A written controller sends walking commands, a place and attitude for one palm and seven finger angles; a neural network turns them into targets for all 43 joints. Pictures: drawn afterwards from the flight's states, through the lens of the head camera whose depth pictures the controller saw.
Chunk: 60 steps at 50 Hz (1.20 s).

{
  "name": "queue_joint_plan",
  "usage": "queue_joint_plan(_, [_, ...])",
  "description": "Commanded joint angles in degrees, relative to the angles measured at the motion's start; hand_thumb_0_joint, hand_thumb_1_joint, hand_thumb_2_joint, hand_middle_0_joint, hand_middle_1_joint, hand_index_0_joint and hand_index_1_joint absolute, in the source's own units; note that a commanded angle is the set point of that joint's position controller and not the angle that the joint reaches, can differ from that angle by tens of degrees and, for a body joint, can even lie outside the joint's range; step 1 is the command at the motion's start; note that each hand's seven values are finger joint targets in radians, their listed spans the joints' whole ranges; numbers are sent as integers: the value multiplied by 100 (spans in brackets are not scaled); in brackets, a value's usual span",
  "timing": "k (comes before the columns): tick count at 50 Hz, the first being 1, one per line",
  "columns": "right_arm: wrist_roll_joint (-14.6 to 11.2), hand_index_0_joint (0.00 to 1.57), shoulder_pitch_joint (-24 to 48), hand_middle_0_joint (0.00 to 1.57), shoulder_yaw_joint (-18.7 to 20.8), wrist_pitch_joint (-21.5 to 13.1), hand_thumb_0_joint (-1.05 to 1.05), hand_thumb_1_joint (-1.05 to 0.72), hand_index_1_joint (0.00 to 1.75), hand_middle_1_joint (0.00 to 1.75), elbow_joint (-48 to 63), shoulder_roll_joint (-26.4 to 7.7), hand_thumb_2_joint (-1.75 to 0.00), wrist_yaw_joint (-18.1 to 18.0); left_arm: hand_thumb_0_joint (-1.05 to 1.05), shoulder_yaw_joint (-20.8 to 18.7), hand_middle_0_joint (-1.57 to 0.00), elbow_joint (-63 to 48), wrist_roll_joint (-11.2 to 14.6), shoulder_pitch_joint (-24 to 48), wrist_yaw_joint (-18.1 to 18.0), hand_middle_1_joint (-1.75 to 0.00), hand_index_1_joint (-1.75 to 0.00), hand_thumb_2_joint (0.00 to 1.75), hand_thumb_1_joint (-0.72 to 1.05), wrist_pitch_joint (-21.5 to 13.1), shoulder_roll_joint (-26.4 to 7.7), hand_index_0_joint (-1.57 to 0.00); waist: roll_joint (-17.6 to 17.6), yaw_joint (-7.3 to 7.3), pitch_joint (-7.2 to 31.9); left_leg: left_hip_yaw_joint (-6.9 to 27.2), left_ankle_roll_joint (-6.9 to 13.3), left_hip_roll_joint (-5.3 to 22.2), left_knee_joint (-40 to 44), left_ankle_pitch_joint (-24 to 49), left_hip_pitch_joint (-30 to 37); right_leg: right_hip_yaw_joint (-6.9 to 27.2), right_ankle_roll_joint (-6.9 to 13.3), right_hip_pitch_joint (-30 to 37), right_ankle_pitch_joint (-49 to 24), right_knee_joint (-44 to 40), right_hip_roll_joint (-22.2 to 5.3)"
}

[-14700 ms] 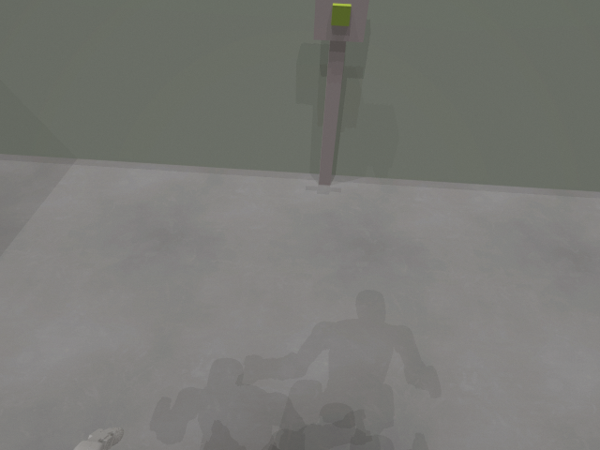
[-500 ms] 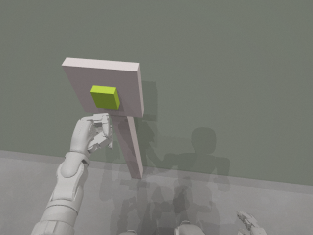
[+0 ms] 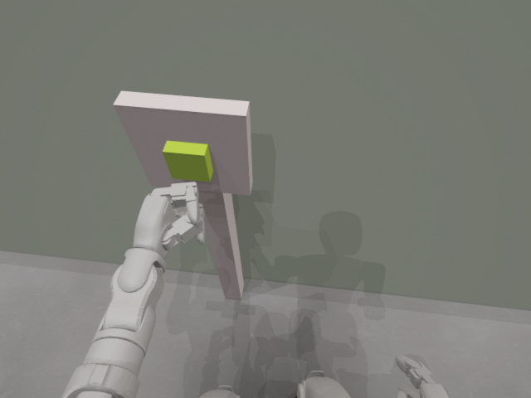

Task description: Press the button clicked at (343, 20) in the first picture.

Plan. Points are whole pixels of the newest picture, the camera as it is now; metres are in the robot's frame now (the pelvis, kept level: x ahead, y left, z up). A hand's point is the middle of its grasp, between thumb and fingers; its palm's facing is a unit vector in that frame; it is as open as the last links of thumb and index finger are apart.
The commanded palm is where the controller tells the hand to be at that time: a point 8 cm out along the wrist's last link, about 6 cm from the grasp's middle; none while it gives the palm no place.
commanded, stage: aim a knuckle at the button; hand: left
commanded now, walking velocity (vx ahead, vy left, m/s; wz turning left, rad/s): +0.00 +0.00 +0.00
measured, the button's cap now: (189, 160) +0.45 +0.13 +0.09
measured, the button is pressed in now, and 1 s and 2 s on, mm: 0 8 1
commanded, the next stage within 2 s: press the button with the knuckle in 0.04 s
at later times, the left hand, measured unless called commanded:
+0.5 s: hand (206, 211) +0.38 +0.10 +0.05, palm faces -0.14 -0.99 -0.04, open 3.1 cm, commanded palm +0.37 +0.16 +0.06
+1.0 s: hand (210, 200) +0.40 +0.10 +0.05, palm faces -0.12 -0.99 -0.04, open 3.5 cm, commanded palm +0.40 +0.15 +0.06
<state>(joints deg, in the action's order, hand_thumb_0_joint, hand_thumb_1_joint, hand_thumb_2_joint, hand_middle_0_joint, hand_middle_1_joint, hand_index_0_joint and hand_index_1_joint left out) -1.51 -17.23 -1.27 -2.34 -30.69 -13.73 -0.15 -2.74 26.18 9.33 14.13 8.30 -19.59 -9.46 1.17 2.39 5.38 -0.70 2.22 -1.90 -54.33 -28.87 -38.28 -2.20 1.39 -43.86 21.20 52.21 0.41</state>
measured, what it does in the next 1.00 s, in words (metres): stands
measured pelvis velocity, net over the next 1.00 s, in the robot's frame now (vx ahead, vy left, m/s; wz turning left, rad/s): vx -0.02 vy -0.01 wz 0.01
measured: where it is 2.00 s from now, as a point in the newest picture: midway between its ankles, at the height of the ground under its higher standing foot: outside the picture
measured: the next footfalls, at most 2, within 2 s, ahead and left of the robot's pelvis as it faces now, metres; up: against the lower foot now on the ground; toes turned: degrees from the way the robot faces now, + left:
none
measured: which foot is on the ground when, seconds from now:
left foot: down 0.00-1.00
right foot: down 0.00-1.00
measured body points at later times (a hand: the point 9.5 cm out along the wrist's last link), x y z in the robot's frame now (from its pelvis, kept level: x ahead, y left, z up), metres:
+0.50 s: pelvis +0.00 +0.00 +0.00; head +0.07 +0.00 +0.44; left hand +0.38 +0.16 +0.06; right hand +0.12 -0.24 -0.11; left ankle -0.02 +0.09 -0.68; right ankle +0.04 -0.11 -0.68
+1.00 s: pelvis -0.02 -0.01 -0.01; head +0.07 -0.01 +0.44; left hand +0.40 +0.15 +0.05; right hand +0.07 -0.26 -0.12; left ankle -0.02 +0.09 -0.68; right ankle +0.04 -0.11 -0.68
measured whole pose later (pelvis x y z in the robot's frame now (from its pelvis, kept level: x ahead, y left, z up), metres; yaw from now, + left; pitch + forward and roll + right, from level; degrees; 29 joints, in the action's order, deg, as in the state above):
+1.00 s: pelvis -0.02 -0.01 -0.01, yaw +1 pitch +14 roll +0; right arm -1.0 -18.0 -1.2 -2.0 -35.0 -14.3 -1.0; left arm -5.9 47.7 7.4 32.1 7.0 -23.9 -11.7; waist 1.2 4.7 4.6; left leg 0.1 1.6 -1.7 -56.2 -27.8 -42.8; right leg -3.2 2.1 -47.8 20.0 53.4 0.4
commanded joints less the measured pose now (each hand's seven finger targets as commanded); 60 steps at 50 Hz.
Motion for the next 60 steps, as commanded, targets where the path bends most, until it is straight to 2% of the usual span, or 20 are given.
queue_joint_plan(1, [8,20,-9,20,316,-249,0,-90,30,30,694,-750,-90,-36,0,-7,-130,-1456,12,1509,-77,-150,-150,90,90,-451,-383,-130,-44,62,2025,252,-198,168,807,2334,551,41,39,1621,-1749,-383,-21])
queue_joint_plan(3, [3,20,-16,20,304,-217,0,-90,30,30,667,-768,-90,-1,0,167,-130,-1190,-48,1482,-108,-150,-150,90,90,-313,-186,-130,-133,125,1593,285,-208,162,864,1972,385,-21,39,1377,-1429,-434,-20])
queue_joint_plan(5, [8,20,-26,20,323,-173,0,-90,30,30,702,-813,-90,-10,0,-8,-130,-1023,-94,1365,-165,-150,-150,90,90,-207,-371,-130,-435,99,1511,276,-172,144,880,1797,224,-7,47,1438,-1296,-478,-16])
queue_joint_plan(9, [14,20,46,20,303,-139,0,-90,30,30,767,-780,-90,-26,0,-52,-130,-1345,-104,1762,-236,-150,-150,90,90,-216,-413,-130,-96,53,1718,252,-200,125,872,1842,350,24,68,1483,-1368,-442,-42])
queue_joint_plan(14, [53,20,50,20,290,-200,0,-90,30,30,668,-724,-90,-72,0,-182,-130,-1501,-74,2138,-344,-150,-150,90,90,-505,-518,-130,-119,87,2082,247,-189,122,743,1996,412,87,51,1638,-1597,-358,-36])
queue_joint_plan(17, [38,20,4,20,299,-195,0,-90,30,30,584,-749,-90,-57,0,-135,-130,-1062,-112,2040,-284,-150,-150,90,90,-476,-475,-130,-65,99,1913,272,-217,136,738,1966,332,58,61,1473,-1503,-334,-27])
queue_joint_plan(19, [29,20,-33,20,300,-168,0,-90,30,30,550,-767,-90,-34,0,130,-130,-733,-137,2132,-201,-150,-150,90,90,-337,-209,-130,-58,214,1731,263,-201,127,731,1838,303,30,50,1297,-1409,-394,-25])
queue_joint_plan(20, [19,20,-101,20,309,-152,0,-90,30,30,542,-806,-90,-37,0,15,-130,-547,-147,2193,-175,-150,-150,90,90,-275,-353,-130,-251,228,1689,297,-194,135,749,1789,201,22,55,1306,-1334,-403,-15])
queue_joint_plan(23, [4,20,-109,20,317,-102,0,-90,30,30,539,-828,-90,-53,0,-18,-130,-330,-142,2581,-146,-150,-150,90,90,-143,-366,-130,-221,249,1671,274,-182,111,771,1584,159,38,50,1266,-1221,-461,-26])
queue_joint_plan(28, [57,20,-153,20,287,-122,0,-90,30,30,483,-796,-90,-115,0,-590,-130,-397,-33,3315,-291,-150,-150,90,90,-371,-880,-130,-319,173,2195,202,-137,58,704,1630,39,164,31,1728,-1462,-420,-40])
queue_joint_plan(31, [79,20,-198,20,289,-140,0,-90,30,30,438,-754,-90,-98,0,-610,-130,-364,-99,3277,-336,-150,-150,90,90,-582,-891,-130,-54,131,2388,174,-148,64,649,1919,111,189,44,1766,-1755,-320,-38])
queue_joint_plan(33, [76,20,-228,20,304,-150,0,-90,30,30,377,-758,-90,-74,0,-435,-130,-314,-99,3436,-313,-150,-150,90,90,-641,-707,-130,-46,239,2334,167,-155,86,616,1884,136,172,25,1627,-1734,-325,-31])
queue_joint_plan(34, [77,20,-244,20,307,-151,0,-90,30,30,352,-773,-90,-71,0,-507,-130,-236,-95,3542,-315,-150,-150,90,90,-661,-793,-130,26,222,2310,172,-160,76,629,1782,100,190,29,1624,-1631,-345,-25])
queue_joint_plan(35, [80,20,-279,20,310,-142,0,-90,30,30,329,-802,-90,-83,0,-576,-130,-153,-92,3650,-314,-150,-150,90,90,-673,-929,-130,-239,295,2259,186,-126,81,626,1686,8,191,17,1664,-1560,-378,-13])
queue_joint_plan(40, [54,20,-293,20,301,-129,0,-90,30,30,266,-830,-90,-129,0,-625,-130,101,-83,4034,-268,-150,-150,90,90,-695,-1070,-130,-115,338,2208,165,-105,60,691,1319,-70,253,13,1660,-1228,-503,-18])
queue_joint_plan(44, [40,20,-292,20,278,-141,0,-90,30,30,170,-829,-90,-156,0,-514,-130,516,-35,4602,-229,-150,-150,90,90,-723,-936,-130,-126,482,1983,185,-94,51,727,933,-149,258,-9,1420,-828,-611,-21])
queue_joint_plan(48, [65,20,-379,20,296,-169,0,-90,30,30,89,-862,-90,-150,0,-620,-130,804,-69,4912,-266,-150,-150,90,90,-852,-1046,-130,-67,484,2206,231,-99,55,697,954,-60,234,2,1325,-799,-548,-14])
queue_joint_plan(49, [71,20,-359,20,284,-175,0,-90,30,30,87,-853,-90,-146,0,-516,-130,873,-65,5061,-255,-150,-150,90,90,-876,-940,-130,2,534,2152,212,-92,41,686,869,-101,251,-9,1269,-731,-570,-16])
queue_joint_plan(50, [66,20,-417,20,286,-165,0,-90,30,30,53,-880,-90,-149,0,-591,-130,1028,-83,5171,-266,-150,-150,90,90,-902,-1073,-130,-230,591,2094,249,-75,55,673,790,-186,242,-13,1241,-624,-579,-4])
queue_joint_plan(60, [66,20,-457,20,249,-187,0,-90,30,30,-68,-940,-90,-207,0,-431,-130,1513,-117,6284,-283,-150,-150,90,90,-1096,-1108,-130,41,797,2261,326,-53,18,687,302,-103,248,-11,870,-142,-602,3])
